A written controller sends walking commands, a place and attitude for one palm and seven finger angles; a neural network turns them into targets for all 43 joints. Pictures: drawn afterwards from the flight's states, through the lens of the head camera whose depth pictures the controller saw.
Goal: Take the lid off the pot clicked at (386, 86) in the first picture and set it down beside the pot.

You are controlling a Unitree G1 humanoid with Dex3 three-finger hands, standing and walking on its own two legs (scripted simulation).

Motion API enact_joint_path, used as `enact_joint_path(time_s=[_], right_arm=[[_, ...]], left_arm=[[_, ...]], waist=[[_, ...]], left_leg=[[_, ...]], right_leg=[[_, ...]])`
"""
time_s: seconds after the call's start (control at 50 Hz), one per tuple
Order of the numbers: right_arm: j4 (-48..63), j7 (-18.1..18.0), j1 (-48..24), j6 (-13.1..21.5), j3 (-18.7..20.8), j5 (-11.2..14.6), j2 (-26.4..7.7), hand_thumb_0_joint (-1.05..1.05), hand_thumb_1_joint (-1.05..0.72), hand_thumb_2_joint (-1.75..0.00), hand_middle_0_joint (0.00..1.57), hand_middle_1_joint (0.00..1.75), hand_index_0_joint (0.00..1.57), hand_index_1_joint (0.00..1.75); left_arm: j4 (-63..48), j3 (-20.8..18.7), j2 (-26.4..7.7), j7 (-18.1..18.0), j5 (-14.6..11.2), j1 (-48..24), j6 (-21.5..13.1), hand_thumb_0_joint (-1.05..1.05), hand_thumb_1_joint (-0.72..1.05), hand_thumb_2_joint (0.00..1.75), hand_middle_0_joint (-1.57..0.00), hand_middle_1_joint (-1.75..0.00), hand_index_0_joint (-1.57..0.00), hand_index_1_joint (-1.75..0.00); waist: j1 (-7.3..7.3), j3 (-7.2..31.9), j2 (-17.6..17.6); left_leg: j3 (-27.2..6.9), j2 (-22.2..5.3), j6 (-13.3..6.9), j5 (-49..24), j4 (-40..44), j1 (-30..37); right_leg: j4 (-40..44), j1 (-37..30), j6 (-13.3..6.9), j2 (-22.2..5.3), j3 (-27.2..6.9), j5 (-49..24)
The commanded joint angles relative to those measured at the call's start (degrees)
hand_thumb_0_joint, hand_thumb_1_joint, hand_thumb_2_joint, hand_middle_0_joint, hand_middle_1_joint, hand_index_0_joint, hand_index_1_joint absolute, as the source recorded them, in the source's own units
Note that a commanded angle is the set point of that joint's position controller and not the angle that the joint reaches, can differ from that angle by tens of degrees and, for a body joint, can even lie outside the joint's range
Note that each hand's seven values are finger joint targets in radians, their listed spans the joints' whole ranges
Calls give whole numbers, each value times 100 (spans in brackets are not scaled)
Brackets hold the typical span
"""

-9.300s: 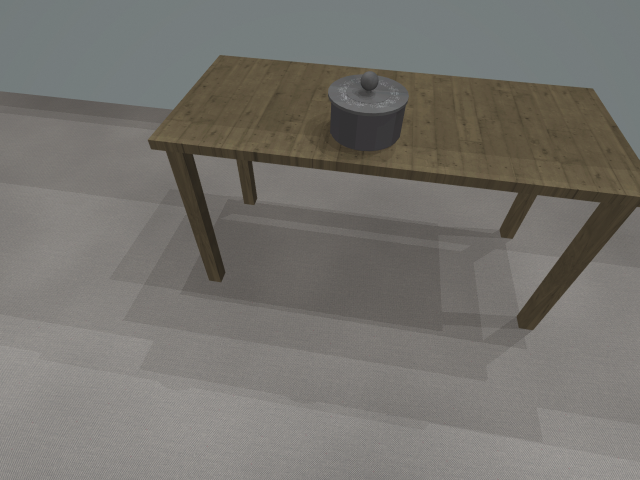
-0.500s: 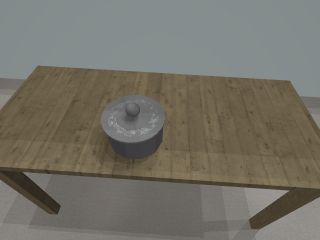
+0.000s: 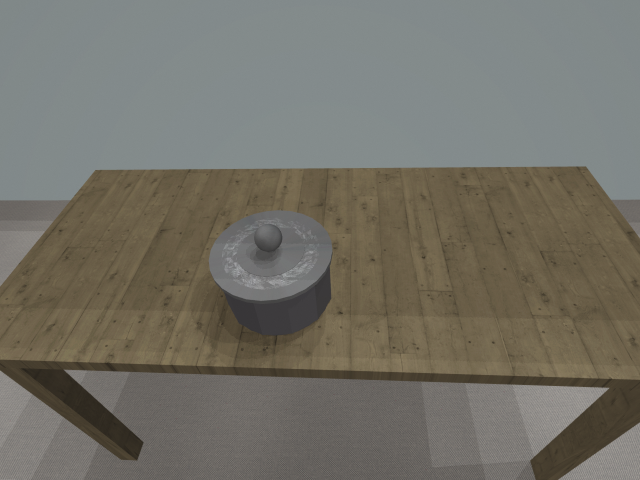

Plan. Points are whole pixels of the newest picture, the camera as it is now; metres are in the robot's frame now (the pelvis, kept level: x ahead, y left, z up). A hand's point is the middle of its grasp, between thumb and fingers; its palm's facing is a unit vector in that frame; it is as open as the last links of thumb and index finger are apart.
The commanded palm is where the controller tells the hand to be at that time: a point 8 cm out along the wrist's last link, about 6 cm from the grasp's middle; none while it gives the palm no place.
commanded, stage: look again from close up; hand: left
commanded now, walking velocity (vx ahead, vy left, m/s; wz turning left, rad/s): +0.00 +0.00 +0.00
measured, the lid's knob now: (268, 237) +0.47 +0.12 +0.04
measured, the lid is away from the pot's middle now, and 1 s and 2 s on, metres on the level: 0.00 0.00 0.00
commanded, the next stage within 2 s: lift the closed hand beside the body in 1.28 s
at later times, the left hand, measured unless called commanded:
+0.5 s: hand out of the picture +0.04 +0.14 -0.16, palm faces +0.03 -0.97 -0.25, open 7.3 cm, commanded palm none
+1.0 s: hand out of the picture +0.02 +0.14 -0.17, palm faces +0.04 -0.98 -0.21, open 7.3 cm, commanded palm none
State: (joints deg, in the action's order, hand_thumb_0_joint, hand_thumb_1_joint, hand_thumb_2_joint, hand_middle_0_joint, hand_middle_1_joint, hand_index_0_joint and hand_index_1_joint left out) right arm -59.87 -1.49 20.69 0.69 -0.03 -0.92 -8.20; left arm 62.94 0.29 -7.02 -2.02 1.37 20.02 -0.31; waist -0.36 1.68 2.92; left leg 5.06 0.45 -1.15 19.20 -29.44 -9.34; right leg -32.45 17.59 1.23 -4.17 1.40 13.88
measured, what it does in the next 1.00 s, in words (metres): stands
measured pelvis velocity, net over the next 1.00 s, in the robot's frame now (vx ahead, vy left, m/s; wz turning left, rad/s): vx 0.02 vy -0.04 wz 0.01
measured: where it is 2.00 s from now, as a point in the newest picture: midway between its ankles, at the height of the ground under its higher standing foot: outside the picture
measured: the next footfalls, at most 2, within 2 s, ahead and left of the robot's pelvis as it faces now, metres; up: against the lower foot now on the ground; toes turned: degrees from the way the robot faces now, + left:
none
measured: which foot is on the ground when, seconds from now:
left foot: down 0.00-1.00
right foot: down 0.00-1.00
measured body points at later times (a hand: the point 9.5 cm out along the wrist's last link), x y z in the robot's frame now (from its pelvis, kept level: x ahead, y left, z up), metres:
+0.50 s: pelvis +0.02 -0.04 +0.00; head +0.04 -0.06 +0.45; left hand +0.04 +0.19 -0.14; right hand +0.02 -0.25 -0.17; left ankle -0.03 +0.10 -0.73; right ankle +0.04 -0.14 -0.73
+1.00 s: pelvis +0.02 -0.04 +0.01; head +0.04 -0.05 +0.45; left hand +0.02 +0.19 -0.15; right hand -0.01 -0.24 -0.16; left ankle -0.03 +0.10 -0.73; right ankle +0.04 -0.14 -0.73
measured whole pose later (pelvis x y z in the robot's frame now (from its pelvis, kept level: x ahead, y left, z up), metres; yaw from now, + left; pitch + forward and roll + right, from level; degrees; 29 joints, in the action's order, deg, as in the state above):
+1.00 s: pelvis +0.02 -0.04 +0.01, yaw +1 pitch -1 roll +1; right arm -64.2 -1.7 18.5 1.3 -0.7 -0.4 -7.2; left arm 62.6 -0.3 -8.7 -1.8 0.9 15.5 -0.3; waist -0.3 -2.9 0.7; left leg 3.3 -3.1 2.4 17.5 -24.5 -6.4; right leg -28.4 14.5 -1.8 -0.7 3.8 13.4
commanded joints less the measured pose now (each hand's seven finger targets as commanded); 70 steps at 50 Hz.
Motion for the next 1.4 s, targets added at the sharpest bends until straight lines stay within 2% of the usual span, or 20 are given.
enact_joint_path(time_s=[0.0,0.06,0.08,0.16,0.32,0.4,0.46,0.6,0.66,0.76,0.88,0.94,1.1,1.16,1.2,1.26,1.3,1.34,1.36,1.38], right_arm=[[217,13,374,133,47,27,-417,0,-90,-90,20,30,20,30],[187,1,368,153,33,24,-452,0,-90,-90,20,30,20,30],[181,-4,321,148,32,22,-433,0,-90,-90,20,30,20,30],[123,-23,251,154,24,14,-491,0,-90,-90,20,30,20,30],[-7,-35,215,97,29,18,-482,0,-90,-90,20,30,20,30],[-81,-38,187,88,34,19,-472,0,-90,-90,20,30,20,30],[-149,-35,191,72,28,19,-433,0,-90,-90,20,30,20,30],[-219,-26,213,46,22,21,-407,0,-90,-90,20,30,20,30],[-256,-26,238,68,10,24,-382,0,-90,-90,20,30,20,30],[-285,-25,270,86,12,29,-363,0,-90,-90,20,30,20,30],[-339,-32,307,77,7,35,-320,0,-90,-90,20,30,20,30],[-351,-29,352,103,6,41,-317,0,-90,-90,20,30,20,30],[-388,-40,373,114,7,47,-284,0,-90,-90,20,30,20,30],[-404,-42,426,133,4,52,-246,0,-90,-90,20,30,20,30],[-404,-43,411,131,8,56,-268,0,-90,-90,20,30,20,30],[-435,-51,463,156,11,58,-228,0,-90,-90,20,30,20,30],[-427,-56,404,157,13,66,-233,0,-90,-90,20,30,20,30],[-438,-52,436,148,17,67,-199,0,-90,-90,20,30,20,30],[-29,-7,-427,135,116,77,-632,0,-90,-90,20,30,20,30],[1720,-98,-804,1000,214,199,-1684,0,-90,-90,20,30,20,30]], left_arm=[[-265,-75,-562,-25,-29,162,-106,0,90,90,-20,-30,-20,-30],[-287,-103,-621,-34,-44,149,-132,0,90,90,-20,-30,-20,-30],[-300,-106,-667,-26,-48,115,-119,0,90,90,-20,-30,-20,-30],[-296,-134,-726,-33,-60,68,-137,0,90,90,-20,-30,-20,-30],[-311,-147,-833,-30,-65,-75,-141,0,90,90,-20,-30,-20,-30],[-300,-154,-865,-33,-71,-115,-141,0,90,90,-20,-30,-20,-30],[-283,-156,-885,-39,-69,-120,-144,0,90,90,-20,-30,-20,-30],[-303,-165,-914,-27,-65,-211,-107,0,90,90,-20,-30,-20,-30],[-306,-166,-907,-23,-70,-203,-104,0,90,90,-20,-30,-20,-30],[-286,-165,-869,-18,-67,-178,-96,0,90,90,-20,-30,-20,-30],[-256,-146,-846,-10,-75,-152,-74,0,90,90,-20,-30,-20,-30],[-240,-145,-823,-17,-66,-86,-87,0,90,90,-20,-30,-20,-30],[-180,-123,-724,-18,-64,-3,-65,0,90,90,-20,-30,-20,-30],[-164,-120,-701,-23,-64,28,-73,0,90,90,-20,-30,-20,-30],[-158,-111,-681,-23,-64,52,-70,0,90,90,-20,-30,-20,-30],[-143,-112,-651,-31,-62,69,-82,0,90,90,-20,-30,-20,-30],[-127,-102,-636,-34,-62,114,-77,0,90,90,-20,-30,-20,-30],[-112,-105,-629,-39,-54,111,-78,0,90,90,-20,-30,-20,-30],[184,-135,-847,-231,-48,501,-157,0,90,90,-20,-30,-20,-30],[-6921,-877,-2692,-471,-869,-3558,-1046,0,90,90,-24,-35,-24,-35]], waist=[[81,-953,-463],[91,-639,-506],[76,-672,-474],[70,-398,-192],[92,-341,-484],[74,-296,-422],[78,-319,-423],[68,-536,-385],[62,-483,-252],[53,-431,-313],[45,-611,-330],[43,-481,-252],[24,-669,-180],[33,-585,-167],[23,-621,-294],[37,-502,-189],[7,-604,-135],[27,-645,-253],[-226,-699,-453],[-8,1547,1000]], left_leg=[[-721,-585,-133,-252,973,-689],[-593,-565,-98,-763,822,-414],[-591,-585,-94,-797,857,-374],[-502,-593,-29,-1233,747,-167],[-421,-600,48,-1135,699,-93],[-389,-614,74,-1225,712,-31],[-360,-597,98,-1125,721,-17],[-330,-610,106,-848,766,-106],[-343,-620,104,-938,799,-76],[-351,-634,90,-997,828,-65],[-367,-651,64,-854,886,-113],[-355,-641,65,-994,834,-89],[-390,-661,31,-925,875,-195],[-404,-657,22,-1006,880,-162],[-409,-665,8,-1002,872,-189],[-414,-683,10,-1208,877,-124],[-429,-684,0,-1227,877,-177],[-415,-666,5,-1083,897,-191],[-210,-732,168,-1080,-150,-668],[-613,-98,193,-1532,443,240]], right_leg=[[668,96,-373,-149,-429,-12],[639,-135,-382,-215,-459,-510],[638,-103,-394,-212,-425,-536],[571,-360,-415,-267,-462,-1139],[699,-528,-468,-340,-522,-1494],[725,-636,-476,-360,-485,-1699],[804,-657,-490,-387,-526,-1706],[1034,-515,-476,-341,-535,-1004],[1023,-561,-482,-329,-519,-1004],[1008,-599,-459,-314,-452,-955],[1099,-481,-464,-270,-442,-643],[1025,-558,-452,-299,-439,-814],[1008,-435,-430,-255,-394,-595],[958,-482,-426,-253,-404,-695],[952,-475,-414,-250,-377,-703],[863,-548,-416,-257,-356,-950],[873,-531,-402,-255,-351,-955],[901,-494,-395,-262,-368,-855],[697,-672,-290,-500,-543,-2859],[484,-1441,-356,-270,-414,-2543]])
